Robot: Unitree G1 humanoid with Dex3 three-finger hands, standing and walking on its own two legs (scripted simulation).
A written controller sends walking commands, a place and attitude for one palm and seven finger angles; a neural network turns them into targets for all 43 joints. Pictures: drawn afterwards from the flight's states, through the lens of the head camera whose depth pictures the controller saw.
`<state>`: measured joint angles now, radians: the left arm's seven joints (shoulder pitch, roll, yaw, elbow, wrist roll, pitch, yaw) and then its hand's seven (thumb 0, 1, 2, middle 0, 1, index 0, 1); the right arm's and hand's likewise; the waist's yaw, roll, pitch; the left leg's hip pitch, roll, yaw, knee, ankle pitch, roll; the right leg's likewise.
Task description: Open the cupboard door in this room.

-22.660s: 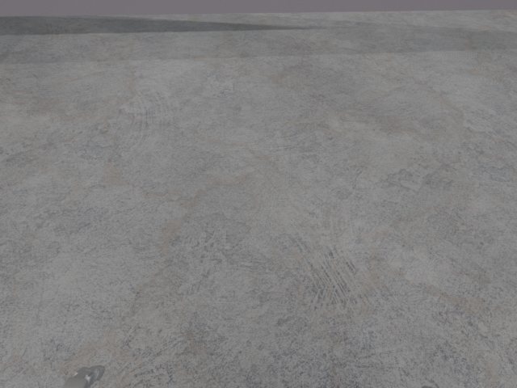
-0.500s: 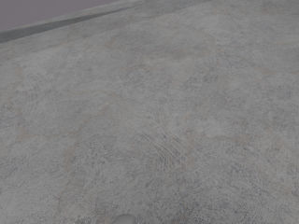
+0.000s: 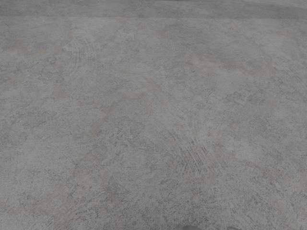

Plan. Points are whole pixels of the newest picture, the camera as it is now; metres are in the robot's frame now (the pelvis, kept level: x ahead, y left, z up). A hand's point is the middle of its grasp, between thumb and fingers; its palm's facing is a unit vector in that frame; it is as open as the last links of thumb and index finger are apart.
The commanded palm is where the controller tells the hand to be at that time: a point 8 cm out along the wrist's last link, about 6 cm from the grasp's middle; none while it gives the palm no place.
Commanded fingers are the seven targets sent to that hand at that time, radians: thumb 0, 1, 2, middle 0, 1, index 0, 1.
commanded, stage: turn or walk to find it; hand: left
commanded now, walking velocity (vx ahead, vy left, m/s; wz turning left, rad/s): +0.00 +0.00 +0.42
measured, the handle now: out of the picture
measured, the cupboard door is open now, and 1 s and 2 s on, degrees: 0 0 0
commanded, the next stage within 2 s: stand and wait in 0.40 s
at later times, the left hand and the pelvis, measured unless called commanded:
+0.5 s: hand out of the picture +0.03 +0.14 -0.14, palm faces +0.22 -0.93 -0.28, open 7.4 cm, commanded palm none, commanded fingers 0.00 0.90 0.90 -0.20 -0.30 -0.20 -0.30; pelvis -0.02 -0.06 +0.00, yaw +12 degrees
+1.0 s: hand out of the picture -0.11 +0.19 -0.18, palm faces +0.50 -0.83 -0.23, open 7.4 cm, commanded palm none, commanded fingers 0.00 0.90 0.90 -0.20 -0.30 -0.20 -0.30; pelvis -0.05 -0.02 +0.00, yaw +27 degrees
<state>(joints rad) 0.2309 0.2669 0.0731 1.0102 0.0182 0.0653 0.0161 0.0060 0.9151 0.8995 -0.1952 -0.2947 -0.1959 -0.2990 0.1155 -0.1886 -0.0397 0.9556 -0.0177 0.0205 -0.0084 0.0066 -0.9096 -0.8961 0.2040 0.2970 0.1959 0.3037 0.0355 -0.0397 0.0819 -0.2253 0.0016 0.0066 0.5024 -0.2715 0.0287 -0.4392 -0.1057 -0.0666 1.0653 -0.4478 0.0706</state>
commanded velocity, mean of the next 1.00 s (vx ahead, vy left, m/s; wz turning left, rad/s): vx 0.00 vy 0.00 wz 0.46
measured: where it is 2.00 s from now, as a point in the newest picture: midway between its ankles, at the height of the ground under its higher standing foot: outside the picture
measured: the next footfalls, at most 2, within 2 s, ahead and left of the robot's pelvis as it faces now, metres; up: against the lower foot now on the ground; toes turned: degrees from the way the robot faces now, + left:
right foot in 0.30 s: +0.04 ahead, -0.15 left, +0.00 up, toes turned +2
left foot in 0.82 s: -0.06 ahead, +0.08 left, +0.00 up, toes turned +27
